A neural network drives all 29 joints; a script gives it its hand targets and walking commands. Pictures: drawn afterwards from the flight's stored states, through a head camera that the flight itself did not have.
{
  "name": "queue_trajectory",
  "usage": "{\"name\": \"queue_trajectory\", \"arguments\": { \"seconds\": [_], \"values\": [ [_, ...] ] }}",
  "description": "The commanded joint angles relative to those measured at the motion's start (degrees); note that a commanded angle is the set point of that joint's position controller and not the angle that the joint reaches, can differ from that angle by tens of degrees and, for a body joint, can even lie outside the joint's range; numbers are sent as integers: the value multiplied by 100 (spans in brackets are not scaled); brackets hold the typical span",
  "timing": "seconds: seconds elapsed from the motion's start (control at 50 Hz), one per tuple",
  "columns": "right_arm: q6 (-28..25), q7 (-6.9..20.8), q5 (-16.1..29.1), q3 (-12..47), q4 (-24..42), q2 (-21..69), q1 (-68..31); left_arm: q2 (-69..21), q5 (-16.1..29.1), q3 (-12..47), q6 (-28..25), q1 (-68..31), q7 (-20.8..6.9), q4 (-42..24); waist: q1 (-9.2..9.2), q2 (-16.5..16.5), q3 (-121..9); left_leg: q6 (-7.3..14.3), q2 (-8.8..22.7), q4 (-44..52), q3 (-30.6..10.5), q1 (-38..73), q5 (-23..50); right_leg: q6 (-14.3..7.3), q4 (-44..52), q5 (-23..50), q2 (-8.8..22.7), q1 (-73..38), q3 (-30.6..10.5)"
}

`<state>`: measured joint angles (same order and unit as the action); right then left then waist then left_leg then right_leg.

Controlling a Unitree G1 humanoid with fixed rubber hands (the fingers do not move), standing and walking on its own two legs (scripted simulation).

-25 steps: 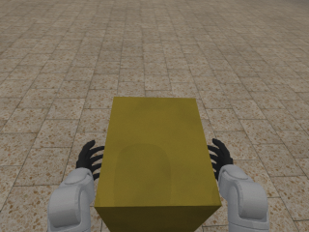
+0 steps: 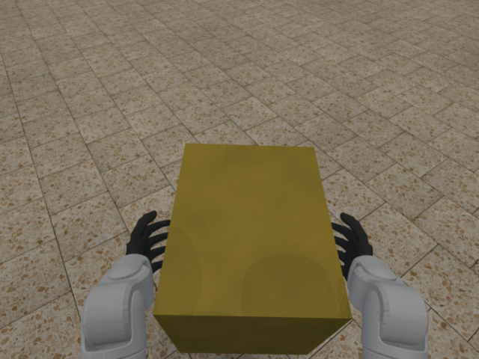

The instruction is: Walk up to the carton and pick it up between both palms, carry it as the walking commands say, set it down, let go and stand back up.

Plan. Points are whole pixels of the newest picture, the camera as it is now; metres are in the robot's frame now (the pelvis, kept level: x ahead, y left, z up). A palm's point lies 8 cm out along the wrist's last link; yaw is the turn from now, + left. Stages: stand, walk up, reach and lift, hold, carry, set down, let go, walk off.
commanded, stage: carry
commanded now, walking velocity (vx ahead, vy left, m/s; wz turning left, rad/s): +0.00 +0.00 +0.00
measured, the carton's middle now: (246, 250) +0.32 -0.01 +0.00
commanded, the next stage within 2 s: none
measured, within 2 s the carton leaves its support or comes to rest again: neither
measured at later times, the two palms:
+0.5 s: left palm (165, 269) +0.24 +0.10 +0.10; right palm (411, 299) +0.19 -0.21 +0.10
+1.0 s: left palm (147, 271) +0.24 +0.13 +0.10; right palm (393, 290) +0.20 -0.19 +0.10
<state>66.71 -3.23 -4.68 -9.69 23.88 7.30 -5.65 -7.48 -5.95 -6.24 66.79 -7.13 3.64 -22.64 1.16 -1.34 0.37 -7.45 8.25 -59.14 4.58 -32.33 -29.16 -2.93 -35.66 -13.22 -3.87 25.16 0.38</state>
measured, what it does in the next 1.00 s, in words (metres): steps on the spot: left foot, then right foot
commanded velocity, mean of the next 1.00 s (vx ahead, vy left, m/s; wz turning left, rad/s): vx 0.00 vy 0.00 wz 0.00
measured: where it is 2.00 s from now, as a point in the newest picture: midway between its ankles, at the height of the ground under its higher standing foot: outside the picture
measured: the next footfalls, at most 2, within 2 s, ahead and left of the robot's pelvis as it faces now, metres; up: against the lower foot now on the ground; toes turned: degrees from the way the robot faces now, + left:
left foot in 0.12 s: +0.06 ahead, +0.10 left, +0.00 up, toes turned -9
right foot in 0.38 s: +0.02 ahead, -0.14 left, +0.00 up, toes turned +4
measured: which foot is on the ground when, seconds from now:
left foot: up 0.00-0.10, down 0.12-1.00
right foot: down 0.00-0.14, up 0.16-0.36, down 0.38-1.00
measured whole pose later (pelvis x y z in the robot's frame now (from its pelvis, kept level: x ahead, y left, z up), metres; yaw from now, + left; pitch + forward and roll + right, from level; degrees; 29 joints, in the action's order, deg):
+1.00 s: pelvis -0.04 +0.00 +0.01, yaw -7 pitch +1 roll +0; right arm 69.1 -2.0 -7.8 -9.5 18.6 7.6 -8.9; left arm -7.6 -7.0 -8.7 69.2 -9.1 3.1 -18.9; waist -0.1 -0.2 -4.1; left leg 0.1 5.7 -29.7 10.3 -19.1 -11.2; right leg 1.1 -29.2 -13.0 2.8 17.0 3.9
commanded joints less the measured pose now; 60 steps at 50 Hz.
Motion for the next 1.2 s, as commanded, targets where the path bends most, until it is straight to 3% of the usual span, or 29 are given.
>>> {"name": "queue_trajectory", "arguments": {
  "seconds": [0.0, 0.06, 0.1, 0.12, 0.14, 0.16, 0.18, 0.2, 0.24, 0.28, 0.32, 0.34, 0.36, 0.38, 0.4, 0.44, 0.48, 0.74, 0.94, 1.18],
  "values": [
    [101, 1460, 2301, 4546, 225, 4819, -2468, -4848, 2039, 4064, 0, -2006, -1341, -316, -226, 879, -2122, 170, -181, 646, -77, 423, 168, -696, 980, 2241, 1660, -1453, -1584],
    [140, 1494, 2252, 4478, 60, 4738, -2446, -4809, 2049, 4113, 49, -2128, -1368, -244, -199, 950, -2018, 301, -430, 1726, 78, 1048, 383, -583, 1061, 1683, 1571, -1112, -1686],
    [167, 1515, 2203, 4403, -98, 4680, -2345, -4807, 2045, 4130, 90, -2158, -1370, -131, -111, 737, -1978, 351, -294, 3225, 106, 1936, 1196, -319, 840, 1291, 1352, -708, -1534],
    [169, 1519, 2139, 4348, -167, 4578, -2375, -4843, 2024, 4127, 116, -2093, -1375, -21, -151, 98, -1851, 466, 312, 3613, -481, 2327, 1140, -94, 523, 899, 1075, -196, -1217],
    [134, 1521, 2047, 4257, -290, 4548, -2262, -4857, 2127, 4171, 149, -2341, -1390, -170, -119, -1302, -1654, 960, 1309, 4153, -1638, 2254, 1686, 175, -320, -221, 434, 331, -451],
    [138, 1509, 2017, 4185, -329, 4641, -2242, -4815, 2183, 4184, 156, -2647, -1396, -285, -53, -1484, -1548, 1503, 1793, 4301, -1840, 2049, 2134, 254, -1156, -1354, 326, 318, -189],
    [160, 1495, 2056, 4206, -257, 4719, -2327, -4879, 2205, 4212, 166, -2729, -1406, -257, -13, -869, -1368, 1706, 1740, 4217, -1573, 1830, 2335, 291, -1758, -1699, 408, 250, -126],
    [171, 1472, 2070, 4239, -170, 4737, -2402, -4944, 2282, 4278, 172, -2722, -1430, -236, -21, -510, -1255, 1639, 1491, 4165, -1156, 1712, 2227, 340, -1731, -1599, 532, 185, -100],
    [192, 1440, 2065, 4224, -149, 4645, -2455, -4961, 2376, 4356, 207, -2636, -1441, -144, -61, -730, -1195, 1358, 1053, 3979, -507, 1680, 2443, 377, -941, -1294, 544, -59, 149],
    [233, 1438, 2051, 4189, -246, 4504, -2290, -4857, 2341, 4317, 235, -2468, -1401, -98, -56, -905, -1369, 1258, 945, 3685, -326, 1899, 3209, 425, -232, -1064, 398, -369, 435],
    [271, 1432, 1991, 4125, -361, 4344, -2186, -4793, 2299, 4247, 259, -2307, -1386, 2, -101, -799, -1525, 981, 804, 3368, -148, 1938, 3601, 414, 1091, -62, 499, -1022, 498],
    [274, 1432, 1960, 4112, -404, 4313, -2211, -4752, 2277, 4179, 269, -2300, -1388, 47, -79, -690, -1582, 791, 700, 3174, -96, 1836, 3510, 378, 1292, 262, 738, -1347, 330],
    [270, 1431, 1910, 4107, -476, 4297, -2238, -4684, 2272, 4096, 280, -2338, -1404, 88, -58, -385, -1663, 604, 568, 2946, -36, 1656, 3153, 327, 1417, 751, 1157, -1616, -71],
    [285, 1438, 1902, 4194, -357, 4346, -2415, -4669, 2181, 3991, 259, -2362, -1413, 227, 10, 521, -1697, 353, 126, 2919, 209, 1468, 2352, 173, 1190, 1414, 1632, -1522, -599],
    [302, 1465, 1989, 4285, -230, 4418, -2688, -4772, 2170, 3999, 234, -2482, -1417, 115, -7, 783, -1638, 281, 52, 2957, 249, 1785, 1662, 119, 1361, 1076, 1620, -1102, -664],
    [316, 1513, 2143, 4384, -65, 4565, -3073, -4856, 2096, 3914, 241, -2618, -1389, 27, -40, 539, -1433, 279, 55, 3097, 237, 1884, 1559, 173, 1642, -77, 1446, -794, -490],
    [340, 1534, 2223, 4404, -30, 4580, -3135, -4837, 2018, 3832, 254, -2564, -1341, 45, -60, 465, -1402, 313, 88, 3137, 221, 1891, 1675, 181, 1733, -549, 1335, -724, -397],
    [416, 1524, 1984, 4089, -457, 4537, -3041, -4863, 2041, 3779, 331, -2846, -1390, 278, -72, 242, -1319, 416, 153, 3339, 89, 2060, 1624, 168, 1644, -401, 1236, -555, -297],
    [328, 1462, 1888, 4058, -312, 4508, -2884, -4851, 2076, 3800, 275, -2782, -1403, 184, -84, 74, -1539, 596, 237, 3473, 6, 2035, 1769, 221, 1152, 418, 1176, -846, -56],
    [281, 1462, 1934, 4119, -177, 4473, -2756, -4767, 2003, 3794, 238, -2567, -1362, 88, -85, 73, -1608, 702, 224, 3504, 41, 2005, 1975, 269, 1008, 643, 1214, -988, 50]
  ]
}}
